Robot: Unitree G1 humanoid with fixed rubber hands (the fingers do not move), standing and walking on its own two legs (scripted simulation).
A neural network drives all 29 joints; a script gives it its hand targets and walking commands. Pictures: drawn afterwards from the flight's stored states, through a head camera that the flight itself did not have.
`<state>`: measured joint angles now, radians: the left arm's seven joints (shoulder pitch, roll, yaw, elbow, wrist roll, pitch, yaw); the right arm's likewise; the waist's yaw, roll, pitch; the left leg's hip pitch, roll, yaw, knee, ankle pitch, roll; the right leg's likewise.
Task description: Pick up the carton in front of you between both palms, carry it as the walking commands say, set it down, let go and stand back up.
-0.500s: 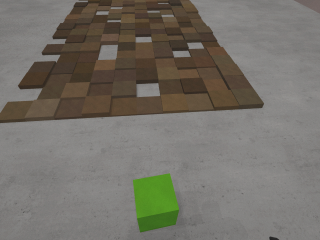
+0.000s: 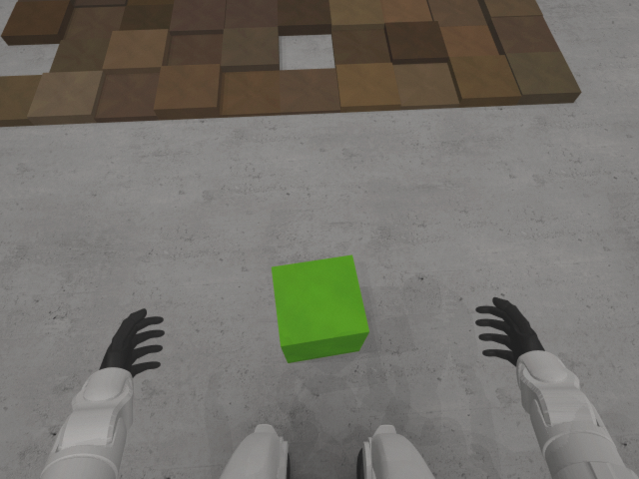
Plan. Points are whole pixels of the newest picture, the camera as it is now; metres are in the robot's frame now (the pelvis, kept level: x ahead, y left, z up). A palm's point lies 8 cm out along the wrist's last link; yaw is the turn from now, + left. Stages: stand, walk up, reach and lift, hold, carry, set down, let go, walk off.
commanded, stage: reach and lift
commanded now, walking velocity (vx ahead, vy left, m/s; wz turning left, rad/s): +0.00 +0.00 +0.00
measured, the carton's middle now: (318, 312) +0.48 +0.02 -0.60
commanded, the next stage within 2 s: none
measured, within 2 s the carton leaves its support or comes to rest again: neither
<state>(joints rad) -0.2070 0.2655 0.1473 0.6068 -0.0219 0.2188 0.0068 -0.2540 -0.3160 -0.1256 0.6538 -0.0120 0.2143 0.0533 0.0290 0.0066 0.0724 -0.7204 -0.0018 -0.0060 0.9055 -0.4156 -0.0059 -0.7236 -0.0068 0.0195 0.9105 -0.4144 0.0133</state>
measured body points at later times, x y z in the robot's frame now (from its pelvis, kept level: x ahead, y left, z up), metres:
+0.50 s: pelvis -0.08 -0.01 -0.06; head +0.21 -0.01 +0.28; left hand +0.42 +0.22 -0.15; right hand +0.48 -0.19 -0.15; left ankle +0.01 +0.12 -0.69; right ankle +0.01 -0.13 -0.69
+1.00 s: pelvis -0.04 -0.01 -0.13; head +0.32 -0.01 +0.15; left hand +0.46 +0.21 -0.30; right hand +0.52 -0.16 -0.30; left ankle +0.02 +0.12 -0.69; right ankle +0.01 -0.13 -0.69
